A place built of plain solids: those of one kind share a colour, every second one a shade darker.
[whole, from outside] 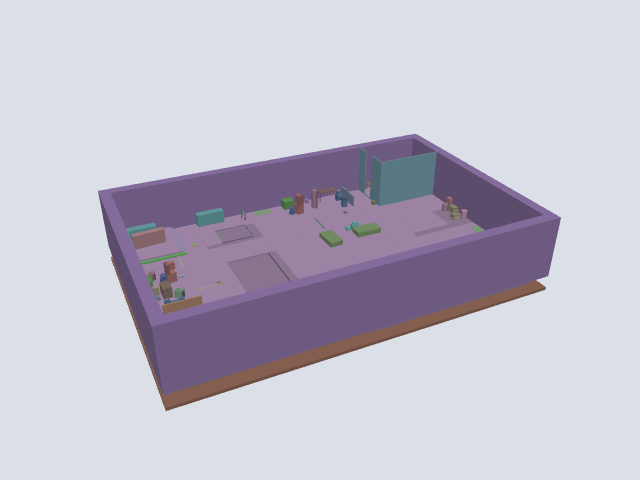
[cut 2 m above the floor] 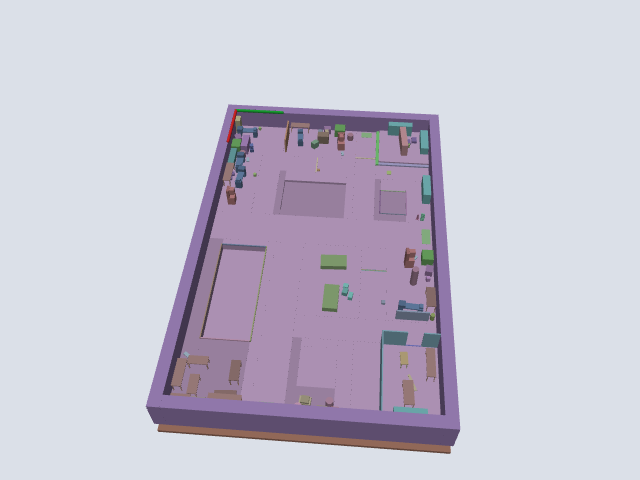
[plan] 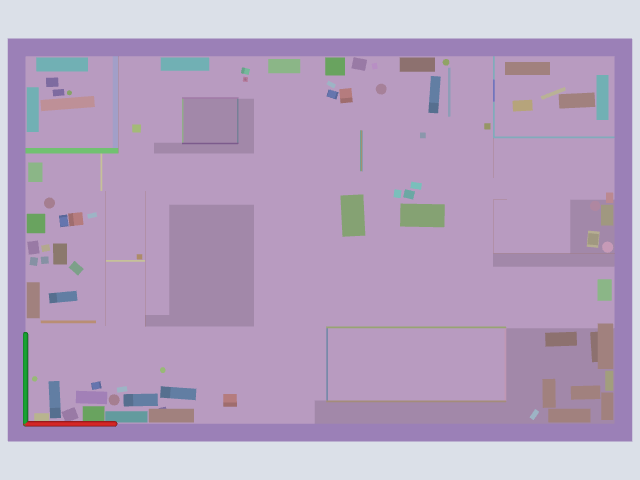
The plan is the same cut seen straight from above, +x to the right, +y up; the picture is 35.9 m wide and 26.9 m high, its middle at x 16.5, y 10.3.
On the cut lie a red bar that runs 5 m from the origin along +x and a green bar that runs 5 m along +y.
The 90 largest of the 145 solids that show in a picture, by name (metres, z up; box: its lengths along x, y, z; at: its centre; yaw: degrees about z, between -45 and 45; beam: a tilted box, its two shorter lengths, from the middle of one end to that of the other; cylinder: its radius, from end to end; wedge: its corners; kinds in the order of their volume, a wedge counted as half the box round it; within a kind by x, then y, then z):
{
 "floor_1": {"box": [4.5, 7.6, 1.0], "at": [2.25, 9.25, -0.5]},
 "floor_2": {"box": [4.89, 5.14, 1.3], "at": [2.44, 18.03, -0.35]},
 "floor_3": {"box": [2.2, 7.6, 1.0], "at": [5.6, 9.25, -0.5]},
 "floor_4": {"box": [2.0, 5.45, 1.0], "at": [6.2, 17.88, -0.5]},
 "floor_5": {"box": [12.8, 3.35, 1.0], "at": [6.4, 1.68, -0.5]},
 "floor_6": {"box": [12.8, 2.1, 1.0], "at": [6.4, 4.4, -0.5]},
 "floor_7": {"box": [12.8, 2.1, 1.0], "at": [6.4, 14.1, -0.5]},
 "floor_8": {"box": [1.35, 6.18, 2.1], "at": [7.38, 9.19, -1.05]},
 "floor_9": {"box": [1.65, 2.47, 2.1], "at": [8.03, 16.98, -1.05]},
 "floor_10": {"box": [6.1, 0.65, 2.1], "at": [9.75, 5.78, -1.05]},
 "floor_11": {"box": [6.1, 0.77, 2.1], "at": [9.75, 12.66, -1.05]},
 "floor_12": {"box": [5.6, 0.6, 2.1], "at": [10.0, 15.45, -1.05]},
 "floor_13": {"box": [5.6, 2.38, 2.1], "at": [10.0, 19.41, -1.05]},
 "floor_14": {"box": [4.06, 6.18, 1.85], "at": [10.08, 9.19, -1.18]},
 "floor_15": {"box": [3.0, 2.47, 2.1], "at": [10.35, 16.98, -1.05]},
 "floor_16": {"box": [0.95, 2.47, 2.1], "at": [12.32, 16.98, -1.05]},
 "floor_17": {"box": [0.69, 6.18, 2.1], "at": [12.46, 9.19, -1.05]},
 "floor_18": {"box": [3.4, 20.6, 1.0], "at": [14.5, 10.3, -0.5]},
 "floor_19": {"box": [0.75, 4.06, 2.1], "at": [16.57, 3.33, -1.05]},
 "floor_20": {"box": [7.8, 5.35, 1.0], "at": [20.1, 11.47, -0.5]},
 "floor_21": {"box": [7.8, 2.3, 1.0], "at": [20.1, 15.3, -0.5]},
 "floor_22": {"box": [7.8, 4.15, 1.0], "at": [20.1, 18.52, -0.5]},
 "floor_23": {"box": [9.89, 4.06, 1.49], "at": [21.89, 3.33, -1.36]},
 "floor_24": {"box": [16.8, 1.3, 2.1], "at": [24.6, 0.65, -1.05]},
 "floor_25": {"box": [16.8, 0.84, 2.1], "at": [24.6, 5.78, -1.05]},
 "floor_26": {"box": [16.8, 2.6, 1.0], "at": [24.6, 7.5, -0.5]},
 "floor_27": {"box": [2.2, 11.8, 1.0], "at": [25.1, 14.7, -0.5]},
 "floor_28": {"box": [0.8, 3.0, 2.1], "at": [26.6, 11.05, -1.05]},
 "floor_29": {"box": [3.53, 3.0, 2.1], "at": [28.77, 11.05, -1.05]},
 "floor_30": {"box": [6.8, 0.75, 2.1], "at": [29.6, 9.18, -1.05]},
 "floor_31": {"box": [6.8, 1.25, 2.1], "at": [29.6, 13.18, -1.05]},
 "floor_32": {"box": [6.8, 2.2, 1.0], "at": [29.6, 14.9, -0.5]},
 "floor_33": {"box": [6.8, 4.6, 1.0], "at": [29.6, 18.3, -0.5]},
 "floor_34": {"box": [6.16, 4.06, 2.1], "at": [29.92, 3.33, -1.05]},
 "floor_35": {"box": [2.47, 3.0, 2.1], "at": [31.77, 11.05, -1.05]},
 "wall_1": {"box": [1.0, 20.6, 6.0], "at": [-0.5, 10.3, 2.0]},
 "wall_2": {"box": [35.0, 1.0, 6.0], "at": [16.5, -0.5, 2.0]},
 "wall_3": {"box": [35.0, 1.0, 6.0], "at": [16.5, 21.1, 2.0]},
 "wall_4": {"box": [1.0, 20.6, 6.0], "at": [33.5, 10.3, 2.0]},
 "floor_base_1": {"box": [35.0, 22.6, 0.3], "at": [16.5, 10.3, -2.35]},
 "board_stack_1": {"box": [0.67, 2.51, 1.31], "at": [0.41, 17.6, 0.95]},
 "board_stack_2": {"box": [2.89, 0.79, 0.83], "at": [2.05, 20.14, 0.71]},
 "board_stack_3": {"box": [2.38, 0.63, 0.69], "at": [5.65, 0.39, 0.34]},
 "board_stack_4": {"box": [2.72, 0.74, 1.26], "at": [8.94, 20.16, 0.63]},
 "board_stack_5": {"box": [0.68, 2.53, 0.73], "at": [32.33, 18.28, 0.36]},
 "part_1": {"box": [0.1, 1.94, 5.05], "at": [26.25, 17.07, 2.48]},
 "part_2": {"box": [0.1, 1.31, 5.05], "at": [26.25, 19.95, 2.48]},
 "part_3": {"box": [6.8, 0.1, 5.05], "at": [29.6, 16.05, 2.48]},
 "sheet_stack_1": {"box": [1.29, 2.32, 0.48], "at": [18.34, 11.67, 0.24], "yaw": 2.8},
 "sheet_stack_2": {"box": [2.49, 1.29, 0.5], "at": [22.24, 11.68, 0.25], "yaw": -1.0},
 "forge_hearth_1": {"box": [1.04, 1.1, 0.9], "at": [0.59, 11.22, 0.45]},
 "forge_hearth_2": {"box": [1.23, 0.92, 0.87], "at": [3.81, 0.53, 0.43]},
 "forge_hearth_3": {"box": [1.11, 1.01, 0.87], "at": [17.35, 20.02, 0.43]},
 "bar_rack_1": {"box": [3.02, 0.63, 1.37], "at": [2.36, 17.95, 0.98], "yaw": 4.4},
 "bandsaw_1": {"box": [0.27, 0.72, 0.91], "at": [2.55, 11.44, 1.36], "yaw": 6.2},
 "bandsaw_2": {"box": [0.8, 0.72, 0.91], "at": [2.82, 11.47, 0.46], "yaw": 6.2},
 "bandsaw_3": {"box": [0.77, 0.24, 0.91], "at": [11.46, 1.07, 1.35], "yaw": 0.2},
 "bandsaw_4": {"box": [0.77, 0.72, 0.9], "at": [11.46, 1.31, 0.45], "yaw": 0.2},
 "bandsaw_5": {"box": [0.41, 0.53, 0.72], "at": [17.94, 18.52, 1.66], "yaw": 5.3},
 "bandsaw_6": {"box": [0.69, 0.8, 1.01], "at": [17.95, 18.39, 0.51], "yaw": 5.3},
 "bandsaw_7": {"box": [0.69, 0.27, 1.01], "at": [17.98, 18.12, 1.51], "yaw": 5.3},
 "step_terS_tread_1": {"box": [5.2, 0.31, 1.15], "at": [2.6, 15.3, -0.42]},
 "step_terE_tread_1": {"box": [0.31, 5.14, 1.15], "at": [5.04, 18.03, -0.42]},
 "planer_1": {"box": [1.75, 0.7, 1.13], "at": [3.7, 1.47, 0.56], "yaw": -1.7},
 "tool_cabinet_1": {"box": [0.85, 0.52, 1.72], "at": [0.91, 0.33, 0.86]},
 "tool_cabinet_2": {"box": [0.45, 1.11, 0.97], "at": [32.7, 2.41, 0.48]},
 "coal_bin_1": {"box": [0.61, 0.73, 0.66], "at": [0.44, 9.87, 0.33], "yaw": 7.2},
 "coal_bin_2": {"box": [0.79, 0.66, 0.61], "at": [2.49, 0.49, 0.3], "yaw": 21.2},
 "coal_bin_3": {"box": [0.78, 0.64, 0.62], "at": [18.7, 20.16, 0.31], "yaw": -11.1},
 "table_saw_1": {"box": [0.78, 1.18, 1.0], "at": [1.93, 9.52, 0.5], "yaw": 0.3},
 "screenS_1": {"box": [3.1, 0.15, 1.71], "at": [2.4, 5.71, 0.85]},
 "dust_extractor_1": {"cylinder": 0.3, "from": [19.93, 18.76, 0.0], "to": [19.93, 18.76, 1.99]},
 "sack_pile_1": {"box": [0.65, 0.91, 0.28], "at": [31.81, 10.34, 0.14], "yaw": -5.3},
 "sack_pile_2": {"box": [0.68, 1.16, 0.3], "at": [32.59, 11.69, 0.15]},
 "sack_pile_3": {"box": [0.61, 0.81, 0.29], "at": [32.59, 11.69, 0.45]},
 "barrel_1": {"cylinder": 0.29, "from": [31.92, 12.21, 0.0], "to": [31.92, 12.21, 0.79]},
 "barrel_2": {"cylinder": 0.31, "from": [32.62, 9.9, 0.0], "to": [32.62, 9.9, 0.91]},
 "lathe_1": {"box": [0.61, 2.08, 0.12], "at": [1.64, 1.35, 0.74], "yaw": 2.5},
 "lathe_2": {"box": [1.92, 0.69, 0.12], "at": [6.45, 1.33, 0.77], "yaw": 1.0},
 "lathe_3": {"box": [2.0, 0.64, 0.12], "at": [8.56, 1.71, 0.8], "yaw": -4.0},
 "screenE_1": {"box": [0.14, 2.75, 1.19], "at": [23.74, 18.58, 0.59]},
 "workbench_top_1": {"box": [2.54, 0.78, 0.07], "at": [8.17, 0.46, 0.86]},
 "workbench_top_2": {"box": [2.53, 0.72, 0.08], "at": [28.13, 19.91, 0.82]},
 "workbench_top_3": {"box": [0.86, 2.55, 0.07], "at": [32.5, 4.34, 0.92]},
 "quench_tub_1": {"cylinder": 0.31, "from": [1.34, 12.37, 0.0], "to": [1.34, 12.37, 0.64]},
 "quench_tub_2": {"cylinder": 0.31, "from": [4.96, 1.34, 0.0], "to": [4.96, 1.34, 0.66]},
 "crate_stack_1": {"box": [0.4, 0.59, 1.1], "at": [32.73, 12.67, 0.55]},
 "offcut_bin_1": {"box": [0.7, 0.5, 0.7], "at": [2.84, 8.72, 0.35], "yaw": -41.4},
 "low_kerb92N_1": {"box": [10.08, 0.1, 0.17], "at": [21.89, 5.41, 0.04]},
 "low_kerb92S_1": {"box": [10.08, 0.1, 0.17], "at": [21.89, 1.25, 0.04]}
}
